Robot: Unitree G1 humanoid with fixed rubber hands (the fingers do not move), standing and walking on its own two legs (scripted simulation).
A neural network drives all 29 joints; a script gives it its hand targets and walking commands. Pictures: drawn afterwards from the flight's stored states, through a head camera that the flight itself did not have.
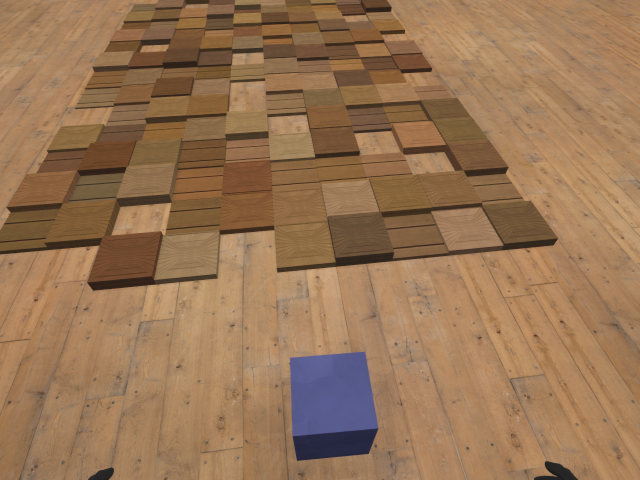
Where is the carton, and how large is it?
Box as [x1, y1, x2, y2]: [290, 352, 377, 460]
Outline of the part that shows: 364,352 290,358 292,433 297,460 368,453 377,430 377,423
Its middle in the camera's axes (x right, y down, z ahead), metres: +0.03 +0.48 +1.09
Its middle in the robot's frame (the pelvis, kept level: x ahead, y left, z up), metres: +0.42 -0.02 -0.66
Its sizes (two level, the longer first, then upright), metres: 0.210 0.200 0.250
